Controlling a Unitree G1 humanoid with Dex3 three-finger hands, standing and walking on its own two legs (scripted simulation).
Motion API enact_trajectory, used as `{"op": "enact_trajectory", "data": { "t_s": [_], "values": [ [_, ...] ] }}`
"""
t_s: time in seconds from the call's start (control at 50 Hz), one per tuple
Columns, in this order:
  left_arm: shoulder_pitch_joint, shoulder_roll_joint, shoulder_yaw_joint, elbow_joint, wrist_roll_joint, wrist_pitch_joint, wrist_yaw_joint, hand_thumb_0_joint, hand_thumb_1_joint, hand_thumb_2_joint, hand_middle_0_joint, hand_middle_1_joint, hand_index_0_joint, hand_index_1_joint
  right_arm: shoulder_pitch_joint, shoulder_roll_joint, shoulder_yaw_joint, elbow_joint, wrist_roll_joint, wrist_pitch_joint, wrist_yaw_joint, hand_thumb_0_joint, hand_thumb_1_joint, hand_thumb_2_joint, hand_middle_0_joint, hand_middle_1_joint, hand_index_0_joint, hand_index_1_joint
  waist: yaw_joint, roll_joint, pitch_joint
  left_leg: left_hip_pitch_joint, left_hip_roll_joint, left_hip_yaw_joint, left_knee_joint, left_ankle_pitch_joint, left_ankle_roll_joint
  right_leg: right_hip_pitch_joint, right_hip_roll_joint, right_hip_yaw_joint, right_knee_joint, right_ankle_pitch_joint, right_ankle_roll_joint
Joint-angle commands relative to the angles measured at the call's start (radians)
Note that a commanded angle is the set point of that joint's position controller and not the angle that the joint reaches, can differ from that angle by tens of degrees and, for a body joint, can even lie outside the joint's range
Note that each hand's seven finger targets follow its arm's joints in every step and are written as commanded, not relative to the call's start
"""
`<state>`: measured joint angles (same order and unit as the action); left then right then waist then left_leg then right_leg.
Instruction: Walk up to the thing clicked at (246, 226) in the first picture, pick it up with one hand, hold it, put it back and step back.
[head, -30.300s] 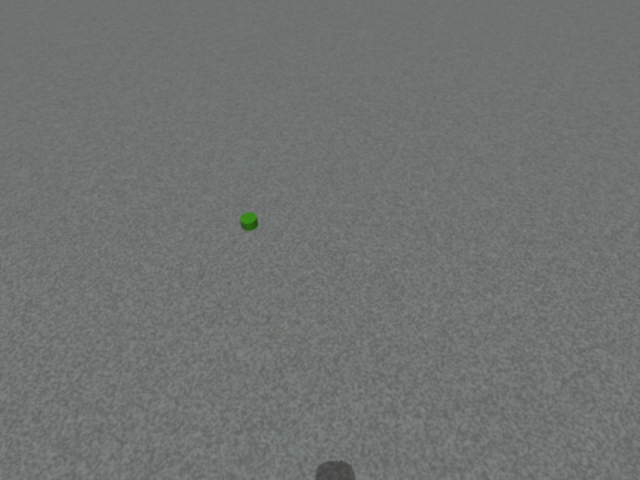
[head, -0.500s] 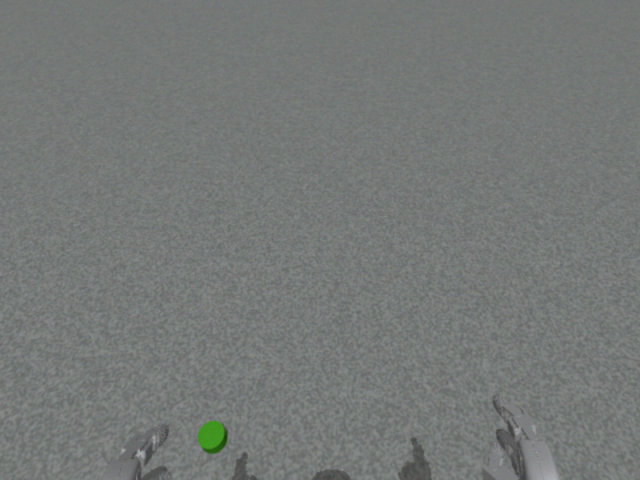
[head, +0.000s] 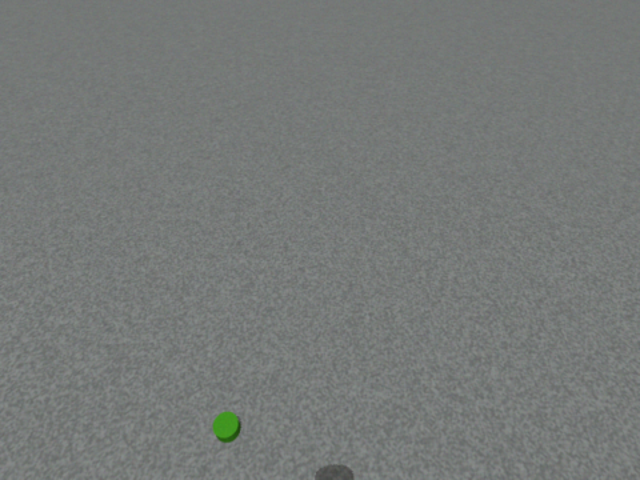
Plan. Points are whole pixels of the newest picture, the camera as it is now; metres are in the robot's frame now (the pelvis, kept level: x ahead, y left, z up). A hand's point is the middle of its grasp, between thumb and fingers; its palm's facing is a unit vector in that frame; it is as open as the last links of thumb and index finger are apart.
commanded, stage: stand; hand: left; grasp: from above
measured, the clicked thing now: (226, 427) +0.43 +0.29 -0.74
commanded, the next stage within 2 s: none
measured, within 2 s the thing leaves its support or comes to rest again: neither
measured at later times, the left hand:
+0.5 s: hand out of the picture +0.05 +0.24 -0.14, palm faces +0.03 -0.94 -0.34, open 7.4 cm
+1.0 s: hand out of the picture +0.08 +0.23 -0.14, palm faces +0.01 -0.94 -0.33, open 7.4 cm
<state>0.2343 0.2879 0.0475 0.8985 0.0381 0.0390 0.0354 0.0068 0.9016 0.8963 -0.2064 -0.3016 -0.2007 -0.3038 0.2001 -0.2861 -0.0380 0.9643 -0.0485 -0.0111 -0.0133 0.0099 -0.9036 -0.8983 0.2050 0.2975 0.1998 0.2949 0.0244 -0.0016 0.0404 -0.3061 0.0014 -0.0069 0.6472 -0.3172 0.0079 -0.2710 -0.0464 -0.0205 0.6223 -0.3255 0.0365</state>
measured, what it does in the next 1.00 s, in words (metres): stands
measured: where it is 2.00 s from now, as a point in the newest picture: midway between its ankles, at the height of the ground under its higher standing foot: outside the picture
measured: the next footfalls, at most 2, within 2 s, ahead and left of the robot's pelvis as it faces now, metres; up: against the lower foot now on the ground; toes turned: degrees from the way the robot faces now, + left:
none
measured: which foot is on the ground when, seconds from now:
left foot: down 0.00-1.00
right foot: down 0.00-1.00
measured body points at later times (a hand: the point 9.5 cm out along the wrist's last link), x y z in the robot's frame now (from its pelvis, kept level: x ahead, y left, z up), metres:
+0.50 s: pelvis +0.00 +0.00 +0.02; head +0.00 +0.00 +0.47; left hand +0.04 +0.29 -0.12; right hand +0.07 -0.28 -0.12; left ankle +0.02 +0.11 -0.72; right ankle +0.00 -0.14 -0.72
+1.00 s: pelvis +0.01 -0.01 +0.02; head +0.02 -0.01 +0.47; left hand +0.08 +0.28 -0.11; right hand +0.07 -0.30 -0.12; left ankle +0.02 +0.11 -0.72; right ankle +0.00 -0.14 -0.72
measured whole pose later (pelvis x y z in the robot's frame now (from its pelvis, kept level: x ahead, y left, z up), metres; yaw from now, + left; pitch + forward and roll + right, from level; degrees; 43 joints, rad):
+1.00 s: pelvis +0.01 -0.01 +0.02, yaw +0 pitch -3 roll +0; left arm 0.11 0.30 0.03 1.16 0.02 0.00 0.02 0.00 0.90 0.90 -0.21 -0.30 -0.20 -0.30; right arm 0.12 -0.32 -0.01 1.14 -0.02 0.00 -0.01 0.01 -0.90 -0.90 0.21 0.30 0.20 0.29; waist 0.01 0.02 0.06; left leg -0.11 0.01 0.00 0.34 -0.18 -0.01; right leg -0.09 -0.03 -0.02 0.33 -0.19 0.03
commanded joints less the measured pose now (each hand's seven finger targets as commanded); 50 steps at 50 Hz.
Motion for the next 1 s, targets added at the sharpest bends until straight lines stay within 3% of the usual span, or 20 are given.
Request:
{"op": "enact_trajectory", "data": {
  "t_s": [0.0, 0.06, 0.16, 0.3, 0.72, 0.8, 0.98],
  "values": [
    [-0.05, 0.166, 0.033, 0.005, -0.002, -0.051, 0.008, 0.0, 0.9, 0.9, -0.2, -0.3, -0.2, -0.301, -0.057, -0.172, -0.041, -0.035, 0.009, -0.019, -0.019, 0.0, -0.9, -0.9, 0.2, 0.3, 0.2, 0.3, -0.011, 0.016, -0.04, 0.07, 0.073, -0.104, -0.227, 0.104, 0.029, 0.067, -0.053, 0.073, -0.196, 0.126, -0.055],
    [-0.06, 0.169, 0.03, 0.051, -0.005, -0.053, 0.009, 0.0, 0.9, 0.9, -0.2, -0.3, -0.2, -0.301, -0.048, -0.181, -0.04, 0.0, 0.014, -0.015, -0.02, 0.0, -0.9, -0.9, 0.2, 0.3, 0.2, 0.3, -0.015, 0.032, -0.031, 0.089, 0.081, -0.108, -0.275, 0.109, 0.027, 0.103, -0.056, 0.066, -0.229, 0.144, -0.047],
    [-0.066, 0.177, 0.023, 0.117, -0.005, -0.057, 0.012, 0.0, 0.9, 0.9, -0.2, -0.3, -0.2, -0.301, -0.054, -0.183, -0.035, 0.043, 0.019, -0.012, -0.021, 0.0, -0.9, -0.9, 0.2, 0.3, 0.2, 0.3, -0.014, 0.009, -0.033, 0.145, 0.087, -0.1, -0.29, 0.213, 0.022, 0.14, -0.07, 0.065, -0.27, 0.195, -0.043],
    [-0.071, 0.176, 0.015, 0.174, -0.006, -0.049, 0.008, 0.0, 0.9, 0.9, -0.2, -0.3, -0.2, -0.301, -0.075, -0.192, -0.03, 0.079, 0.022, -0.007, -0.02, 0.0, -0.9, -0.9, 0.2, 0.3, 0.2, 0.3, -0.011, 0.026, 0.012, 0.125, 0.095, -0.112, -0.362, 0.095, 0.015, 0.144, -0.065, 0.057, -0.305, 0.144, -0.038],
    [-0.126, 0.209, 0.015, 0.214, -0.014, -0.056, -0.002, 0.0, 0.9, 0.9, -0.2, -0.3, -0.2, -0.301, -0.103, -0.207, -0.011, 0.118, 0.029, -0.01, -0.013, 0.0, -0.9, -0.9, 0.2, 0.3, 0.2, 0.3, -0.017, 0.005, -0.018, 0.182, 0.105, -0.087, -0.364, 0.201, 0.008, 0.167, -0.078, 0.073, -0.347, 0.201, -0.041],
    [-0.139, 0.206, 0.014, 0.211, -0.017, -0.062, -0.003, 0.0, 0.9, 0.9, -0.2, -0.3, -0.2, -0.301, -0.103, -0.214, -0.01, 0.119, 0.029, -0.012, -0.012, 0.0, -0.9, -0.9, 0.2, 0.3, 0.2, 0.3, -0.02, 0.003, -0.055, 0.207, 0.115, -0.08, -0.344, 0.299, 0.014, 0.195, -0.085, 0.074, -0.342, 0.283, -0.04],
    [-0.154, 0.215, 0.015, 0.21, -0.018, -0.058, -0.008, 0.0, 0.9, 0.9, -0.2, -0.3, -0.2, -0.301, -0.113, -0.223, -0.004, 0.127, 0.03, -0.013, -0.013, 0.0, -0.9, -0.9, 0.2, 0.3, 0.2, 0.3, -0.018, 0.005, -0.038, 0.189, 0.117, -0.08, -0.364, 0.25, 0.007, 0.194, -0.083, 0.072, -0.351, 0.242, -0.039]
  ]
}}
